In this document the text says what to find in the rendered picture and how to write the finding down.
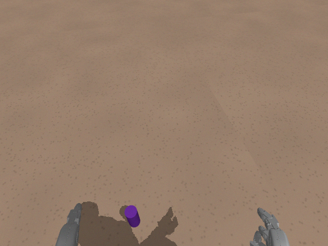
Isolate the right robot hand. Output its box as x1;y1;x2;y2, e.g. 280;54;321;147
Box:
250;208;290;246

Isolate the left robot hand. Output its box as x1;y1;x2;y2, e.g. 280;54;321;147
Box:
55;203;81;246

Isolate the can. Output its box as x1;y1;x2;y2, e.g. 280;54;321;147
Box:
125;206;140;228

